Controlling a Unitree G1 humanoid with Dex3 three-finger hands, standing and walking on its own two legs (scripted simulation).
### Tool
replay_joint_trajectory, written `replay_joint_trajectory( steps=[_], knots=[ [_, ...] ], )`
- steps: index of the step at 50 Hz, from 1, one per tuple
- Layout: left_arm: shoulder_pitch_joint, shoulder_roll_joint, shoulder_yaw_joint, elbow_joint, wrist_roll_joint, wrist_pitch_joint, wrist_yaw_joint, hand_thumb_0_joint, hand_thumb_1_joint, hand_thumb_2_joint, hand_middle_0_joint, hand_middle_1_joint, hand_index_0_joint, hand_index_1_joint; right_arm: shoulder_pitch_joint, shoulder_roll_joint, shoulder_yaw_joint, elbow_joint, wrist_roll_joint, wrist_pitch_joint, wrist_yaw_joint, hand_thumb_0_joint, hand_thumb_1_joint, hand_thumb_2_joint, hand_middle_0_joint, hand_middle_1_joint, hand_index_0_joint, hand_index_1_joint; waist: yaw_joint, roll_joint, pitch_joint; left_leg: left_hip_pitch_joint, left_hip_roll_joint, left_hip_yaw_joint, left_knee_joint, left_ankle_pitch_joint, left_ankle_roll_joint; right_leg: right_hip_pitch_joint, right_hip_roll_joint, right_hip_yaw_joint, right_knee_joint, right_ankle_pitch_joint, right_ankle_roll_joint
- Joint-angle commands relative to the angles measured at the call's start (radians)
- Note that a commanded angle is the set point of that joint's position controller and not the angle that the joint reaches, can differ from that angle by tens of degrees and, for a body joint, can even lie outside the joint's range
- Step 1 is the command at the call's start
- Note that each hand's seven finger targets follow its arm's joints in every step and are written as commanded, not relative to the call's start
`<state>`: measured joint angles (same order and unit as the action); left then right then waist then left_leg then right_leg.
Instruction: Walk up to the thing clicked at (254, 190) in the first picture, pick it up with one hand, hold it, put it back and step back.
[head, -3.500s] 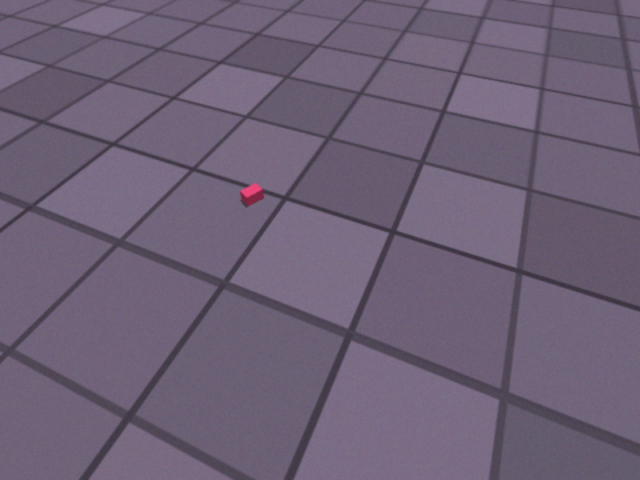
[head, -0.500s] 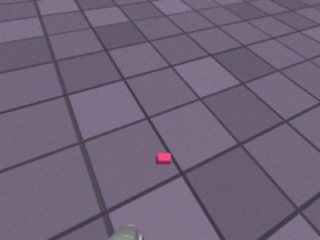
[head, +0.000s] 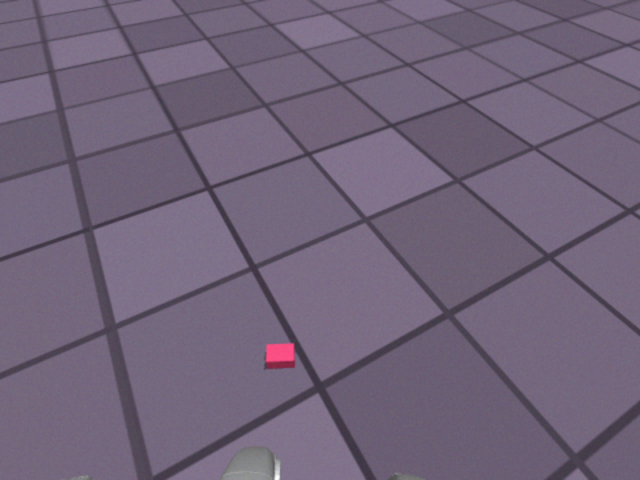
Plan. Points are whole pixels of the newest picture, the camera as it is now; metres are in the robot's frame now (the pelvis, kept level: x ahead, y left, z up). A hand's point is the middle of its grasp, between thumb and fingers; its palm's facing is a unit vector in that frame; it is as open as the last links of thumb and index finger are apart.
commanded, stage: walk up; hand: left
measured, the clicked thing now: (280, 356) +0.57 +0.16 -0.71
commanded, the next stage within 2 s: none
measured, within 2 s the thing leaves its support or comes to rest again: neither
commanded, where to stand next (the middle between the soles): +0.20 -0.09 m, yaw +4 degrees
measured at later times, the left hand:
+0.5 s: hand (229, 463) +0.17 +0.15 -0.15, palm faces +0.00 -0.93 -0.38, open 7.4 cm
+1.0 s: hand (208, 470) +0.15 +0.17 -0.13, palm faces +0.08 -0.88 -0.46, open 7.4 cm
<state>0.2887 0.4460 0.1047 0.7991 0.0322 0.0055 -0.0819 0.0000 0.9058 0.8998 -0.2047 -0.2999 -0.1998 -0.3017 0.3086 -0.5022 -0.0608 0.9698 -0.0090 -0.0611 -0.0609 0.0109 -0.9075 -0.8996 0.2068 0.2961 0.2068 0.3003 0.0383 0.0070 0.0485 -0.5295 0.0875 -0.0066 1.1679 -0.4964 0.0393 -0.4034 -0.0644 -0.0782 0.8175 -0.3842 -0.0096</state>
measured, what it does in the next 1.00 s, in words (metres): steps to the right: left foot, then right foot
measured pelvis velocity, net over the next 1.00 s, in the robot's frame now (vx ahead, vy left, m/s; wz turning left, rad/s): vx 0.11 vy -0.13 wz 0.09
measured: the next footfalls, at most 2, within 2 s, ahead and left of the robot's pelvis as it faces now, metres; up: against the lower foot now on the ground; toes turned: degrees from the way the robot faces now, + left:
left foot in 0.18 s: +0.18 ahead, +0.05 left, +0.00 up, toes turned +7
right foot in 0.46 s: +0.19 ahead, -0.26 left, +0.00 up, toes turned +3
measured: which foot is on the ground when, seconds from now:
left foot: up 0.00-0.16, down 0.18-0.48, up 0.50-0.80, down 0.82-1.00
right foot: down 0.00-0.18, up 0.20-0.44, down 0.46-1.00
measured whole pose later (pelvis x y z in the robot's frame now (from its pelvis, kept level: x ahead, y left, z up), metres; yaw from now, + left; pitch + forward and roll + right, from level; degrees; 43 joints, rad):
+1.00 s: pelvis +0.11 -0.13 +0.00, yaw +5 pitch -1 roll -1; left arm 0.17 0.43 0.04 1.00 -0.01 -0.04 0.04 0.00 0.90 0.90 -0.21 -0.30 -0.20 -0.30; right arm 0.16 -0.41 -0.04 0.97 -0.02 0.02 0.02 0.01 -0.91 -0.90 0.21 0.30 0.21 0.30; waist 0.00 0.02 0.10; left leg -0.36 0.02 0.01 0.80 -0.42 0.01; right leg -0.39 -0.04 -0.03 0.76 -0.34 0.00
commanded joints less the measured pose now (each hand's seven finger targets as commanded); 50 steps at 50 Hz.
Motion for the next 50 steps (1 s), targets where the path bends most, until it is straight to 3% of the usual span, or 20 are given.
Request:
replay_joint_trajectory(
  steps=[1,4,7,8,9,10,16,21,23,24,25,28,37,41,42,43,44,48,49,50],
  knots=[
    [0.02,0.252,0.06,-0.071,0.006,-0.025,0.027,0.0,0.9,0.9,-0.2,-0.3,-0.2,-0.3,0.067,-0.171,-0.042,-0.06,0.007,-0.062,0.013,0.0,-0.9,-0.9,0.2,0.3,0.2,0.3,0.01,-0.23,0.035,-0.099,-0.004,0.067,-0.185,0.002,-0.005,0.108,-0.196,0.329,-0.411,0.086,-0.251],
    [-0.022,0.242,0.042,-0.103,0.004,-0.025,0.025,0.0,0.9,0.9,-0.2,-0.3,-0.2,-0.3,0.105,-0.149,-0.044,-0.067,0.008,-0.064,0.017,0.0,-0.9,-0.9,0.2,0.3,0.2,0.3,-0.014,-0.21,0.003,0.054,-0.033,0.098,-0.325,0.093,0.002,0.065,-0.202,0.285,-0.398,0.146,-0.254],
    [-0.08,0.185,0.012,-0.139,-0.005,-0.009,0.015,0.0,0.9,0.9,-0.2,-0.3,-0.2,-0.3,0.259,-0.159,-0.065,-0.027,0.004,-0.075,0.005,0.0,-0.9,-0.9,0.2,0.3,0.2,0.3,-0.116,-0.072,-0.064,0.466,-0.066,0.082,-0.606,0.32,0.012,-0.126,-0.107,0.13,-0.159,0.138,-0.174],
    [-0.045,0.12,-0.013,-0.145,-0.01,-0.009,0.013,0.0,0.9,0.9,-0.2,-0.3,-0.2,-0.3,0.316,-0.238,-0.092,-0.028,-0.015,-0.079,-0.009,0.0,-0.9,-0.9,0.2,0.3,0.2,0.3,-0.15,0.119,-0.112,0.618,0.07,-0.188,-0.72,0.153,0.051,-0.265,-0.028,0.065,0.082,0.082,-0.108],
    [-0.006,0.094,-0.016,-0.146,-0.001,0.006,0.022,0.0,0.9,0.9,-0.2,-0.3,-0.2,-0.3,0.301,-0.306,-0.103,-0.068,-0.027,-0.075,-0.033,0.0,-0.9,-0.9,0.2,0.3,0.2,0.3,-0.115,0.176,-0.089,0.624,0.347,-0.637,-0.846,0.142,0.13,-0.411,0.072,0.099,0.278,-0.128,-0.031],
    [0.044,0.225,0.015,-0.112,0.006,0.033,0.034,0.0,0.9,0.9,-0.2,-0.3,-0.2,-0.3,0.21,-0.343,-0.112,-0.113,0.009,-0.066,-0.04,0.0,-0.9,-0.9,0.2,0.3,0.2,0.3,-0.096,0.024,-0.091,0.527,0.45,-0.741,-0.875,0.037,0.222,-0.379,0.02,0.188,0.376,-0.19,-0.017],
    [0.104,0.181,0.024,-0.018,-0.012,0.025,0.037,0.0,0.9,0.9,-0.2,-0.3,-0.2,-0.3,0.011,-0.195,-0.055,-0.14,-0.009,-0.061,-0.011,0.0,-0.9,-0.9,0.2,0.3,0.2,0.3,-0.009,0.149,-0.012,0.196,0.195,-0.137,-0.752,0.401,0.164,-0.125,-0.042,0.144,0.238,-0.006,0.006],
    [0.089,0.145,0.017,0.067,-0.034,-0.007,0.059,0.0,0.9,0.9,-0.2,-0.3,-0.2,-0.3,-0.096,-0.185,-0.038,-0.154,-0.013,-0.012,0.034,0.0,-0.9,-0.9,0.2,0.3,0.2,0.3,0.005,0.205,-0.06,0.022,0.097,-0.01,-0.587,0.207,0.124,0.173,0.046,-0.002,-0.104,0.113,0.007],
    [0.083,0.2,0.029,0.087,-0.018,-0.027,0.079,0.0,0.9,0.9,-0.2,-0.3,-0.2,-0.3,-0.068,-0.081,-0.007,-0.15,-0.002,0.018,0.036,0.0,-0.9,-0.9,0.2,0.3,0.2,0.3,0.026,-0.05,-0.054,-0.063,0.006,0.063,-0.321,0.087,0.05,0.22,0.001,0.128,-0.284,0.06,-0.001],
    [0.027,0.28,0.034,0.056,-0.005,-0.043,0.088,0.0,0.9,0.9,-0.2,-0.3,-0.2,-0.3,-0.063,-0.034,0.009,-0.161,0.006,0.028,0.035,0.0,-0.9,-0.9,0.2,0.3,0.2,0.3,0.003,-0.23,-0.021,-0.127,-0.068,0.068,-0.18,-0.026,-0.002,0.124,-0.227,0.501,-0.451,-0.042,-0.078],
    [-0.05,0.339,0.036,0.045,-0.01,-0.041,0.091,0.0,0.9,0.9,-0.2,-0.3,-0.2,-0.3,-0.093,-0.106,-0.019,-0.144,0.005,0.04,0.024,0.0,-0.9,-0.9,0.2,0.3,0.2,0.3,-0.002,-0.213,-0.011,-0.054,-0.036,-0.037,-0.126,-0.107,-0.011,-0.021,-0.343,0.658,-0.506,-0.15,-0.211],
    [-0.137,0.283,0.022,0.054,-0.011,-0.054,0.102,0.0,0.9,0.9,-0.2,-0.3,-0.2,-0.3,-0.04,-0.142,-0.032,-0.066,0.012,0.046,0.033,0.0,-0.9,-0.9,0.2,0.3,0.2,0.3,-0.038,-0.149,0.005,-0.061,-0.003,-0.047,-0.129,-0.004,-0.003,0.044,-0.251,0.472,-0.406,-0.101,-0.177],
    [-0.081,0.284,0.021,0.078,-0.017,-0.063,0.133,0.0,0.9,0.9,-0.2,-0.3,-0.2,-0.3,-0.101,-0.12,-0.047,-0.073,-0.017,0.065,0.066,0.0,-0.9,-0.9,0.2,0.3,0.2,0.3,-0.006,-0.202,-0.092,0.016,-0.041,0.002,-0.289,-0.023,-0.014,0.173,-0.27,0.381,-0.284,0.357,-0.217],
    [-0.144,0.219,-0.014,0.068,-0.029,-0.051,0.127,0.0,0.9,0.9,-0.2,-0.3,-0.2,-0.3,-0.015,-0.124,-0.059,-0.029,-0.025,0.048,0.068,0.0,-0.9,-0.9,0.2,0.3,0.2,0.3,-0.079,-0.096,-0.135,0.331,-0.071,0.001,-0.607,0.155,0.013,-0.025,-0.171,0.203,-0.099,0.282,-0.112],
    [-0.142,0.151,-0.033,0.06,-0.035,-0.047,0.125,0.0,0.9,0.9,-0.2,-0.3,-0.2,-0.3,-0.045,-0.204,-0.078,-0.047,-0.036,0.045,0.066,0.0,-0.9,-0.9,0.2,0.3,0.2,0.3,-0.077,0.148,-0.133,0.385,0.114,-0.334,-0.709,0.142,0.095,-0.19,-0.038,0.082,0.067,0.09,-0.027],
    [-0.183,0.19,-0.019,0.079,-0.037,-0.045,0.139,0.0,0.9,0.9,-0.2,-0.3,-0.2,-0.3,-0.1,-0.246,-0.08,-0.064,-0.016,0.051,0.071,0.0,-0.9,-0.9,0.2,0.3,0.2,0.3,-0.082,0.191,-0.089,0.267,0.222,-0.436,-0.752,0.114,0.213,-0.155,0.031,0.03,0.105,-0.226,-0.016],
    [-0.178,0.209,-0.02,0.09,-0.031,-0.046,0.14,0.0,0.9,0.9,-0.2,-0.3,-0.2,-0.3,-0.121,-0.222,-0.076,-0.073,-0.022,0.052,0.075,0.0,-0.9,-0.9,0.2,0.3,0.2,0.3,-0.076,0.152,-0.053,0.235,0.226,-0.429,-0.755,0.126,0.238,-0.144,0.016,0.072,0.143,-0.262,-0.016],
    [-0.046,0.151,-0.029,0.167,-0.036,-0.075,0.126,0.0,0.9,0.9,-0.2,-0.3,-0.2,-0.3,-0.234,-0.14,-0.037,-0.075,0.002,0.056,0.064,0.0,-0.9,-0.9,0.2,0.3,0.2,0.3,0.02,0.11,-0.064,0.161,0.086,-0.153,-0.556,0.467,0.109,0.149,0.041,0.029,-0.232,0.129,-0.006],
    [-0.032,0.176,-0.023,0.175,-0.029,-0.082,0.129,0.0,0.9,0.9,-0.2,-0.3,-0.2,-0.3,-0.235,-0.106,-0.024,-0.079,0.009,0.057,0.065,0.0,-0.9,-0.9,0.2,0.3,0.2,0.3,0.025,0.061,-0.104,0.153,0.055,-0.107,-0.482,0.477,0.066,0.229,-0.003,0.102,-0.283,0.225,-0.025],
    [-0.05,0.246,-0.011,0.168,-0.018,-0.089,0.132,0.0,0.9,0.9,-0.2,-0.3,-0.2,-0.3,-0.211,-0.076,-0.016,-0.082,0.013,0.061,0.067,0.0,-0.9,-0.9,0.2,0.3,0.2,0.3,0.001,-0.067,-0.117,0.094,-0.029,-0.057,-0.379,0.369,0.008,0.236,-0.147,0.361,-0.347,0.241,-0.086]
  ],
)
